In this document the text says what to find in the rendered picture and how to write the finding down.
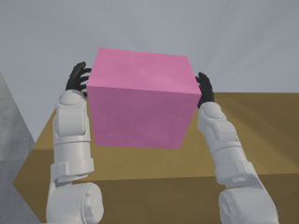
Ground left robot hand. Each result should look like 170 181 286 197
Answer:
65 62 92 97

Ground robot right upper arm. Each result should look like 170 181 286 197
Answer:
219 186 279 224

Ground robot left upper arm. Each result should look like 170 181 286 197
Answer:
41 182 104 224

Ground right robot hand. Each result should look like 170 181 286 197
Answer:
195 72 215 110

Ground robot right forearm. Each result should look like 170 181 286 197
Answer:
196 102 278 217

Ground carton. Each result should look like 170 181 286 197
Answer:
86 48 202 149

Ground robot left forearm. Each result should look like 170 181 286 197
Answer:
46 90 94 222

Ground pedestal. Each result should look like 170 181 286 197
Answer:
12 91 299 224

